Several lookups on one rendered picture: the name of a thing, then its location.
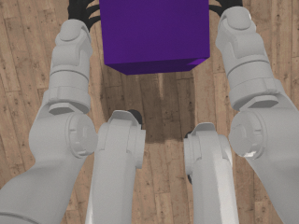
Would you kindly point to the right robot hand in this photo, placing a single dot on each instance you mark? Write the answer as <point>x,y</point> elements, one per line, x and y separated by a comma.
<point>225,4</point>

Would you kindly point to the left robot hand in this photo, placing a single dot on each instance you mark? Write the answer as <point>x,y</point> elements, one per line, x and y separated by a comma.
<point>78,10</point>

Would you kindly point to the carton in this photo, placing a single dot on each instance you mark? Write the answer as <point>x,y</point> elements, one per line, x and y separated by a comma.
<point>154,36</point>

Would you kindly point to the robot right upper arm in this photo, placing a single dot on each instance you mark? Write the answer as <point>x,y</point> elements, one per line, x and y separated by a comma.
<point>268,138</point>

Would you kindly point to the right robot thigh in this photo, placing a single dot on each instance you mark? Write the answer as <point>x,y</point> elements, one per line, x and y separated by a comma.
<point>213,187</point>

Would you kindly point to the robot left forearm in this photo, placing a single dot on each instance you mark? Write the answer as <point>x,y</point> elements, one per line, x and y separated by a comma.
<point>69,72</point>

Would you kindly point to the robot right forearm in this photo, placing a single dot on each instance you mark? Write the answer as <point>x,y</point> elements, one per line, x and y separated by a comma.
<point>247,67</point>

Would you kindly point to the left robot shin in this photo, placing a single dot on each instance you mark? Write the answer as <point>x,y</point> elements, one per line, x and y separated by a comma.
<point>103,130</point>

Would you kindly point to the robot left upper arm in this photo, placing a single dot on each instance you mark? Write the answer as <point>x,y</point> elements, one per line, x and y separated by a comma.
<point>60,144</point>

